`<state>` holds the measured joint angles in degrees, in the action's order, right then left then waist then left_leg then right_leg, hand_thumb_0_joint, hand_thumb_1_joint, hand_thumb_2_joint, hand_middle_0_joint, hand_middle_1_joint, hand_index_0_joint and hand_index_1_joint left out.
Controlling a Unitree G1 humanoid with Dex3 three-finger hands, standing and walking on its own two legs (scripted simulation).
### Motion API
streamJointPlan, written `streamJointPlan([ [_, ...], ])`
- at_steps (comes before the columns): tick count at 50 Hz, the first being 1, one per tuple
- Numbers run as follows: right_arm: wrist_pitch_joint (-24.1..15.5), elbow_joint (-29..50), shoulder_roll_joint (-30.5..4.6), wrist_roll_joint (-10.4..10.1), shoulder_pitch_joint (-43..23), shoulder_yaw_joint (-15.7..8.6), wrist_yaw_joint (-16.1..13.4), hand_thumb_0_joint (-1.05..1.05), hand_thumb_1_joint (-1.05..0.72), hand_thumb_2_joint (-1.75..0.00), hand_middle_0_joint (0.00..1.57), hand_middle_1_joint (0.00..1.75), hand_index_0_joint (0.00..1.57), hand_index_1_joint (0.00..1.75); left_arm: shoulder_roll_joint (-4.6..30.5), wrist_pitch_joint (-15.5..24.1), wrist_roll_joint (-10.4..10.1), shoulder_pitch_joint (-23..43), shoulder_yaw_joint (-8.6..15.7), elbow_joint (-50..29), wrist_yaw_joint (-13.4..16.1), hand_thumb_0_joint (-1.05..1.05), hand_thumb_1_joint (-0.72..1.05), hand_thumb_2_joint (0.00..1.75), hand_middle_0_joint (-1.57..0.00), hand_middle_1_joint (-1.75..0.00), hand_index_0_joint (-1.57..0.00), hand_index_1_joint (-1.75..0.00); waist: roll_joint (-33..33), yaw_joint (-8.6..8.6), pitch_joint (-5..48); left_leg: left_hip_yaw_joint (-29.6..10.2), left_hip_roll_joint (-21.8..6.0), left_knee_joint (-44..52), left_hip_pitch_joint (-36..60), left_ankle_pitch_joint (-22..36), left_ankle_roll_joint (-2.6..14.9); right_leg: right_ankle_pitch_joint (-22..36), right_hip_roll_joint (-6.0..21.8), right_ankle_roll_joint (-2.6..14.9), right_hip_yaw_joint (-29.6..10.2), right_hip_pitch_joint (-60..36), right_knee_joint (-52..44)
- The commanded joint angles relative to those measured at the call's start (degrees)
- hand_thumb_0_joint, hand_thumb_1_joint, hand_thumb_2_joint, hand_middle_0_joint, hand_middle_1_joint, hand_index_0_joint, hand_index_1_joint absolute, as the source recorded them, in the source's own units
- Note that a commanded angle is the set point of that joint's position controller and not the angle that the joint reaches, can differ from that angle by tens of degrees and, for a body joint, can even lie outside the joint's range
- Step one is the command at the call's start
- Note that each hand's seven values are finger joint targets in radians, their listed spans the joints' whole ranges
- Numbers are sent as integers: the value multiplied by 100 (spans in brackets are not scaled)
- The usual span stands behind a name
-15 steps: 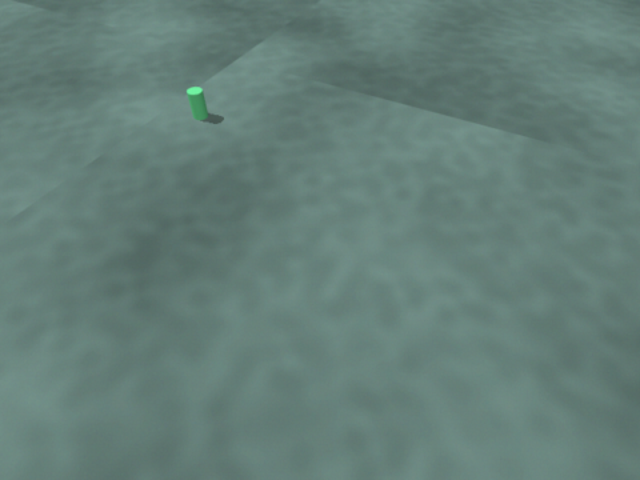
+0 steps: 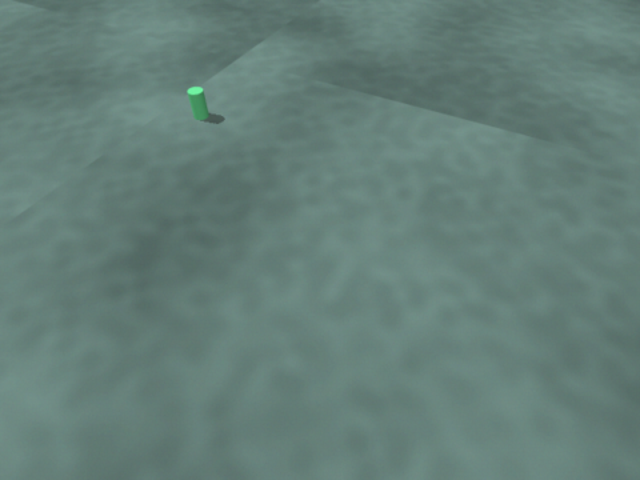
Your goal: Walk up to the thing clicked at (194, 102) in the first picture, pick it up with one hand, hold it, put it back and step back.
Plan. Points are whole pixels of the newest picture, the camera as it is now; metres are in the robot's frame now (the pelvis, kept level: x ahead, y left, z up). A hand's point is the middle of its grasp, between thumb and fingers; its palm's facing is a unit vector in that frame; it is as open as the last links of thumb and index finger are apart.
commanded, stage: stand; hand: left
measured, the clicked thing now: (198, 103) +2.06 +0.64 -0.71
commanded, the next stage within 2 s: walk up in 0.82 s
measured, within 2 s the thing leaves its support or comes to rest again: neither
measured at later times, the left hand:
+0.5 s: hand out of the picture +0.08 +0.25 -0.16, palm faces -0.04 -0.94 -0.34, open 7.4 cm
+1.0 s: hand out of the picture +0.07 +0.29 -0.14, palm faces +0.07 -0.93 -0.36, open 7.4 cm
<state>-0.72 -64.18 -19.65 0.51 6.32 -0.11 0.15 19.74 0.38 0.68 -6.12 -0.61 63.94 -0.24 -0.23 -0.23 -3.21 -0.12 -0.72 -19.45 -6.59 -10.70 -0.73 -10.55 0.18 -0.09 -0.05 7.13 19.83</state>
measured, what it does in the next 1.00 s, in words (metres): lifts its left foot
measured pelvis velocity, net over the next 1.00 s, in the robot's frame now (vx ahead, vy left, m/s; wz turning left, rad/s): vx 0.02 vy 0.02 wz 0.07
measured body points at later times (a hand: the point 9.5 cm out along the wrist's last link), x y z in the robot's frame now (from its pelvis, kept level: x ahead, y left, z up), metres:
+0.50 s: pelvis +0.00 +0.00 +0.00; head +0.01 +0.00 +0.45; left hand +0.08 +0.30 -0.13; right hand +0.08 -0.30 -0.13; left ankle +0.00 +0.13 -0.75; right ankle +0.00 -0.12 -0.75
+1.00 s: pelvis +0.02 +0.02 +0.00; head +0.03 +0.01 +0.45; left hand +0.07 +0.34 -0.12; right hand +0.12 -0.31 -0.12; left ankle +0.03 +0.14 -0.70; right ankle +0.00 -0.12 -0.75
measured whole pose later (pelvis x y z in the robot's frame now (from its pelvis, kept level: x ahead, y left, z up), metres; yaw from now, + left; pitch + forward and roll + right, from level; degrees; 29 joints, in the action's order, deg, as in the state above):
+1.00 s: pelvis +0.02 +0.02 +0.00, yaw +4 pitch -1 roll -1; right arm -0.5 -60.3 -24.1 2.1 10.8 -4.6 4.9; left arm 22.6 4.0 2.3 -11.9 3.4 58.0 -3.0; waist -1.3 1.5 -0.3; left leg -0.8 -2.2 -48.7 -23.6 -22.3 0.6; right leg -16.0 1.3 2.0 3.7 5.6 20.2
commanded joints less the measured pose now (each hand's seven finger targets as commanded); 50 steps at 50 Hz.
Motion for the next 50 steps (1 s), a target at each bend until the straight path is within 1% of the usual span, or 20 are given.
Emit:
streamJointPlan([
  [1,-112,335,-1197,-6,-235,-204,-74,0,-90,-90,20,30,20,30,1204,153,-25,245,242,-353,77,0,90,90,-20,-30,-20,-30,29,23,472,-506,-655,295,119,760,216,848,688,167,-577,-75,-305],
  [10,-105,340,-1219,-1,-253,-214,-72,0,-90,-90,20,30,20,30,1193,144,-23,218,245,-346,77,0,90,90,-20,-30,-20,-30,16,35,459,-491,-659,318,102,676,213,795,686,174,-575,-89,-338],
  [11,-106,343,-1170,-4,-204,-200,-69,0,-90,-90,20,30,20,30,1218,142,-30,262,250,-345,80,0,90,90,-20,-30,-20,-30,46,16,409,-502,-643,373,35,684,183,743,684,184,-561,-114,-314],
  [12,-104,327,-1220,-10,-226,-209,-68,0,-90,-90,20,30,20,30,1204,149,-36,243,246,-347,81,0,90,90,-20,-30,-20,-30,-5,32,461,-503,-665,352,110,665,214,729,700,183,-595,-137,-344],
  [17,-118,351,-1215,0,-210,-207,-75,0,-90,-90,20,30,20,30,1234,155,-24,241,258,-356,77,0,90,90,-20,-30,-20,-30,-17,27,509,-488,-668,335,145,824,203,913,712,176,-586,-168,-311],
  [20,-113,330,-1219,-6,-213,-197,-75,0,-90,-90,20,30,20,30,1201,149,-24,200,249,-338,76,0,90,90,-20,-30,-20,-30,-8,46,372,-509,-665,375,102,710,208,778,685,166,-569,-79,-355],
  [28,-101,347,-1238,0,-206,-213,-69,0,-90,-90,20,30,20,30,1215,154,-18,184,252,-336,80,0,90,90,-20,-30,-20,-30,50,32,434,-510,-671,352,174,692,214,697,684,156,-558,-76,-394],
  [34,-97,348,-1230,1,-189,-218,-70,0,-90,-90,20,30,20,30,1237,166,-23,201,254,-354,87,0,90,90,-20,-30,-20,-30,18,19,477,-487,-666,311,141,747,216,888,714,170,-593,-177,-382],
  [37,-101,333,-1237,1,-153,-203,-72,0,-90,-90,20,30,20,30,1224,155,-23,179,252,-338,83,0,90,90,-20,-30,-20,-30,-19,25,407,-502,-664,368,89,678,201,814,705,167,-586,-147,-378],
  [39,-104,356,-1229,-1,-187,-211,-73,0,-90,-90,20,30,20,30,1266,153,-14,189,263,-355,82,0,90,90,-20,-30,-20,-30,7,20,507,-503,-677,365,172,742,211,833,709,179,-583,-151,-356],
  [40,-107,338,-1213,4,-147,-190,-70,0,-90,-90,20,30,20,30,1240,156,-32,170,250,-338,78,0,90,90,-20,-30,-20,-30,-1,32,388,-518,-658,392,73,742,204,818,689,160,-566,-137,-387],
  [41,-200,710,-1890,95,77,-659,152,0,-90,-90,20,30,20,30,2067,298,69,-133,721,-645,-130,0,90,90,-20,-30,-20,-30,-66,123,1083,-855,-501,-177,-453,-2626,672,-2240,463,356,-370,-580,307],
  [42,-199,786,-1887,133,-230,-670,255,0,-90,-90,20,30,20,30,2004,327,131,-299,743,-590,-190,0,90,90,-20,-30,-20,-30,-187,312,628,-925,-515,-353,-1401,-3163,695,-2969,683,487,-698,-445,371],
  [43,-205,1025,-1707,146,-652,-651,315,0,-90,-90,20,30,20,30,2004,374,142,-561,816,-596,-217,0,90,90,-20,-30,-20,-30,45,508,200,-692,-396,-923,-2368,-2751,569,-3475,1001,683,-1245,-641,-39],
  [44,-210,1293,-1387,168,-1150,-584,349,0,-90,-90,20,30,20,30,2181,417,139,-1000,892,-549,-205,0,90,90,-20,-30,-20,-30,936,876,-148,60,8,-2116,-3644,-1986,391,-4058,1765,1055,-2194,-1313,-1039],
  [45,-238,1378,-1274,232,-1266,-575,345,0,-90,-90,20,30,20,30,2337,482,172,-972,923,-686,-175,0,90,90,-20,-30,-20,-30,1171,953,-251,-130,-254,-3018,-4156,-1588,259,-3746,2628,1446,-3001,-1310,-1633],
  [46,-262,1337,-1543,199,-1025,-646,362,0,-90,-90,20,30,20,30,2294,503,142,-623,912,-891,-170,0,90,90,-20,-30,-20,-30,559,715,-210,-505,-476,-3328,-3995,-1423,182,-3369,2704,1542,-2978,-1118,-1626],
  [47,-267,1268,-1671,160,-698,-703,402,0,-90,-90,20,30,20,30,2181,517,115,-333,880,-1019,-154,0,90,90,-20,-30,-20,-30,298,445,-71,-657,-613,-3457,-3687,-1186,154,-3234,2387,1392,-2480,-985,-1518],
  [48,-261,1226,-1711,124,-433,-751,480,0,-90,-90,20,30,20,30,2106,533,130,-167,860,-1081,-163,0,90,90,-20,-30,-20,-30,406,238,70,-562,-650,-3306,-3445,-1093,110,-3167,2013,1230,-1890,-1015,-1463],
  [50,-217,1196,-1736,90,-121,-805,598,0,-90,-90,20,30,20,30,2229,554,166,223,883,-1262,-192,0,90,90,-20,-30,-20,-30,958,10,23,-320,-763,-2827,-2730,-1026,52,-2838,1814,1109,-1129,-375,-1500],
])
